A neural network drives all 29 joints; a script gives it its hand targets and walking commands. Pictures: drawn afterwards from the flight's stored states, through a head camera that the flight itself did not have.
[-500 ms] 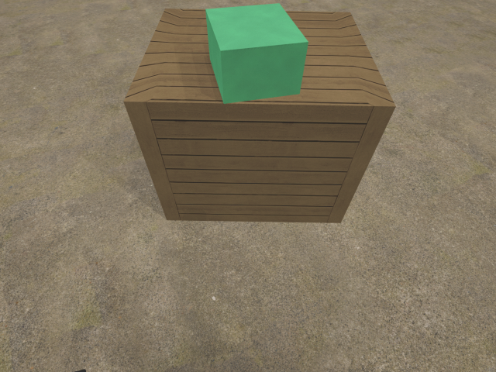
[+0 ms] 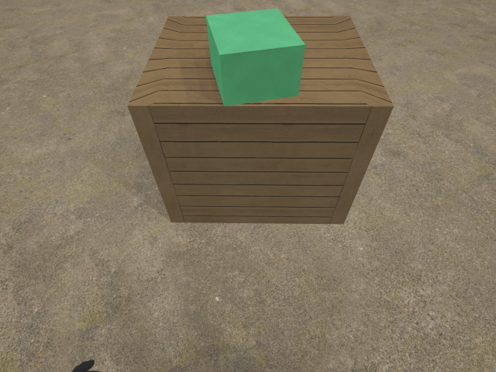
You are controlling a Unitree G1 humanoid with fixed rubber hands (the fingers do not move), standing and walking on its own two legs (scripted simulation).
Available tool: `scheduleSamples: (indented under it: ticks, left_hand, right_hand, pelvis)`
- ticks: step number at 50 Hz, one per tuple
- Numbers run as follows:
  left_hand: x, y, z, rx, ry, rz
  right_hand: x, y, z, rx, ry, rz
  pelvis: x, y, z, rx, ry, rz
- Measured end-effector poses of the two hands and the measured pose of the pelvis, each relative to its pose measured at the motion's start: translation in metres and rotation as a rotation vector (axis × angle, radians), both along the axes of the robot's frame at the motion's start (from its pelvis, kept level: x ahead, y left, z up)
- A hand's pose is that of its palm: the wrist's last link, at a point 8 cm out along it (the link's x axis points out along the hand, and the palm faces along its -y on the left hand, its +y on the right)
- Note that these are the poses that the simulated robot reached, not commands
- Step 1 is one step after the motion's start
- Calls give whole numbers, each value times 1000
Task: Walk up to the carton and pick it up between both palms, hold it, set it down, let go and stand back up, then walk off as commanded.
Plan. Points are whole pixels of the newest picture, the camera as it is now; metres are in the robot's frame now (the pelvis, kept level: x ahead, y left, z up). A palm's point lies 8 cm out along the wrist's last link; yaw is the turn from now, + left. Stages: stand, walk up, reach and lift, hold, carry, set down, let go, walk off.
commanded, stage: stand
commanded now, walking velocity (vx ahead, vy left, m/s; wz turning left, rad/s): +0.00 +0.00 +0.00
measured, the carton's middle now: (251, 55) +1.03 +0.04 -0.01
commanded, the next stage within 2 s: none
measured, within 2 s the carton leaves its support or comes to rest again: neither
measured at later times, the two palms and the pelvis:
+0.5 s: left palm out of the picture +0.09 +0.31 -0.10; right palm out of the picture +0.08 -0.31 -0.11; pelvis +0.00 +0.00 +0.00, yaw +0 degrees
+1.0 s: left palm out of the picture +0.08 +0.31 -0.10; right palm out of the picture +0.08 -0.31 -0.11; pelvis +0.00 +0.00 +0.00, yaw +0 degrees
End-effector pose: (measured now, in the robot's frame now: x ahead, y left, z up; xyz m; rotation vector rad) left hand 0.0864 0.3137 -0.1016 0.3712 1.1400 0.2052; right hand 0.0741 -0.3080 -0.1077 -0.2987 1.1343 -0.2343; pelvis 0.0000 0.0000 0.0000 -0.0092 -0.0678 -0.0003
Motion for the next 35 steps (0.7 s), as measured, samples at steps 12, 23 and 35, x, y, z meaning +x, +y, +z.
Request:
scheduleSamples:
  ticks: [12, 23, 35]
  left_hand:
    - [1, -3, -1, -1, 28, -12]
    - [3, -1, -1, -4, 33, -15]
    - [-4, 0, -1, -1, 44, -5]
  right_hand:
    - [10, -1, 1, 1, -3, 1]
    - [7, 1, 1, -1, 17, -7]
    - [2, 0, 0, 2, 26, -10]
  pelvis:
    - [3, -1, 2, 0, 11, -1]
    - [2, 1, 3, -4, 13, -1]
    - [0, 1, 3, -4, 11, -1]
